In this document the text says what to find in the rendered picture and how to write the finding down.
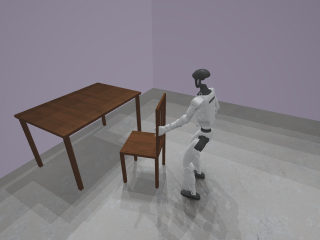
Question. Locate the left robot foot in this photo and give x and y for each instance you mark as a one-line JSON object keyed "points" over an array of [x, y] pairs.
{"points": [[187, 193]]}

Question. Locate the robot right upper arm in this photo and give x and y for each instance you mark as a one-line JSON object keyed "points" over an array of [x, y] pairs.
{"points": [[216, 101]]}

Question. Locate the robot left upper arm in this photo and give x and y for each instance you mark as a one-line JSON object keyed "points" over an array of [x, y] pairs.
{"points": [[195, 104]]}

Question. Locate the left robot forearm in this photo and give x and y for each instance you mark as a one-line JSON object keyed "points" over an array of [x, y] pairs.
{"points": [[178, 123]]}

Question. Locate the humanoid robot torso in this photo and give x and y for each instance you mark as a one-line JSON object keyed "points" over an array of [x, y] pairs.
{"points": [[206, 116]]}

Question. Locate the left robot hand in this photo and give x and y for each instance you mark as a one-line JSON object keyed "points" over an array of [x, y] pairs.
{"points": [[161, 130]]}

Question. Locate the chair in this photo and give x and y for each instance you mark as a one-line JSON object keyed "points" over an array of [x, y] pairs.
{"points": [[146, 144]]}

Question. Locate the table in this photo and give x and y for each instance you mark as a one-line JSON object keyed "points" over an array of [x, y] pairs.
{"points": [[72, 112]]}

